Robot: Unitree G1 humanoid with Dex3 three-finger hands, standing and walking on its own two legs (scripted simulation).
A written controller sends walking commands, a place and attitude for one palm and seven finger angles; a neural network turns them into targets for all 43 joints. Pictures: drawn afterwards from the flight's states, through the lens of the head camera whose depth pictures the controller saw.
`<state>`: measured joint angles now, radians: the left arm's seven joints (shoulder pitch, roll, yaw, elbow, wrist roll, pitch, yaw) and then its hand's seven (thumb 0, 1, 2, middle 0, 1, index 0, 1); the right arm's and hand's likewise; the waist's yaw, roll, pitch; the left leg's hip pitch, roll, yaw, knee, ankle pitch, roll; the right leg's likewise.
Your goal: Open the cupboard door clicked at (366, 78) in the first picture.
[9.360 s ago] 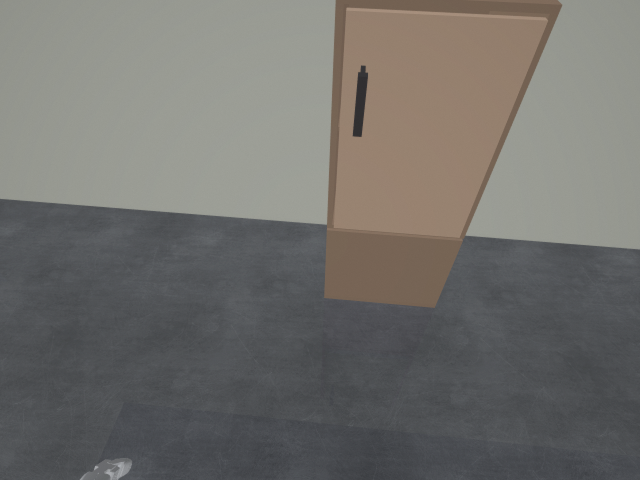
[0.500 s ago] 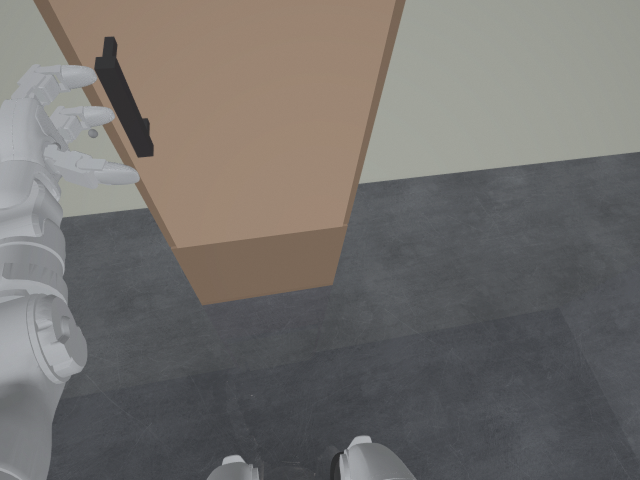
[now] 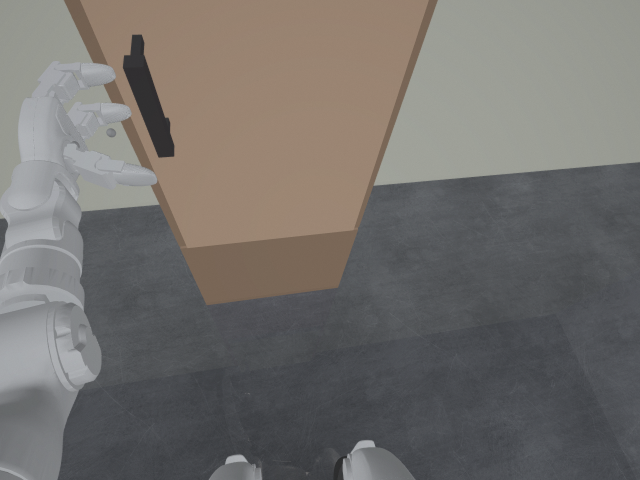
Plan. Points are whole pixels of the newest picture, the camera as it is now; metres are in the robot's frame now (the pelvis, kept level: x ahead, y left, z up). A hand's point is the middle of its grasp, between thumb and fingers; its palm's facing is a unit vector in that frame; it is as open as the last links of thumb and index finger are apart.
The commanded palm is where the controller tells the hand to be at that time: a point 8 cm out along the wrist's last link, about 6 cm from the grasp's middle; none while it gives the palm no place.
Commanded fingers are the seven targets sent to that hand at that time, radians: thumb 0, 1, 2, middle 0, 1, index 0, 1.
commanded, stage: move the hooked fingers beside the handle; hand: left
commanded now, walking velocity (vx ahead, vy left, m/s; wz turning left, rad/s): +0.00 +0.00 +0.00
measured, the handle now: (152, 100) +0.56 +0.18 +0.11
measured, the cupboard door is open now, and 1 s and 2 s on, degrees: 0 0 1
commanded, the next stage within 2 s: slide the fingers in behind the handle in 0.28 s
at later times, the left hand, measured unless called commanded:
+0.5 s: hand (132, 130) +0.50 +0.19 +0.11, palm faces +0.09 -1.00 -0.02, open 14.0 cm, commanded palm +0.47 +0.24 +0.11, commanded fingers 0.00 -0.50 0.30 -0.30 -1.20 -0.30 -1.20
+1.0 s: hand (162, 132) +0.50 +0.16 +0.11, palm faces +0.08 -1.00 -0.01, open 14.0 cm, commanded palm +0.47 +0.21 +0.11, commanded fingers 0.00 -0.50 0.30 -0.30 -1.20 -0.30 -1.20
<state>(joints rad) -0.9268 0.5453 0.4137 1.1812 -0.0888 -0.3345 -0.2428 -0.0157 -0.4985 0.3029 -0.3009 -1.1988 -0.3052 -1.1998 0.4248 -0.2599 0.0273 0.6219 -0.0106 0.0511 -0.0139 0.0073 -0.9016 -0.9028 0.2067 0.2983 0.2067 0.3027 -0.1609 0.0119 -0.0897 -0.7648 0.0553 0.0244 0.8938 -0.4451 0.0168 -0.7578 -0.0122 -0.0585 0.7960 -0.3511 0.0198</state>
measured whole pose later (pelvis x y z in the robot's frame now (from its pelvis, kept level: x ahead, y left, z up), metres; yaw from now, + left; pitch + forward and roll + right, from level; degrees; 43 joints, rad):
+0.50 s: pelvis +0.00 -0.01 +0.00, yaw +0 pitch +17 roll -2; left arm -0.93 0.52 0.41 1.19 -0.08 -0.35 -0.20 -0.02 -0.50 0.30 -0.30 -1.20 -0.30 -1.20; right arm 0.41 -0.26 0.03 0.62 -0.01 0.05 -0.01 0.01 -0.90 -0.90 0.21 0.30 0.21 0.30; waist -0.16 0.02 -0.08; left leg -0.75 0.06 0.02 0.89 -0.44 0.00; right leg -0.76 -0.01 -0.06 0.82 -0.36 0.00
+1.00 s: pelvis -0.01 -0.02 +0.00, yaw +0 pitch +17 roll -2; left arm -0.93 0.45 0.38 1.18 -0.08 -0.36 -0.13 -0.02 -0.50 0.30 -0.30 -1.20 -0.30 -1.20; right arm 0.42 -0.26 0.02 0.63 -0.01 0.04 0.00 0.01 -0.90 -0.90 0.21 0.30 0.21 0.30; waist -0.16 0.03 -0.09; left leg -0.73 0.06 0.02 0.87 -0.42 -0.01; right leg -0.75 0.00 -0.06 0.81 -0.35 0.00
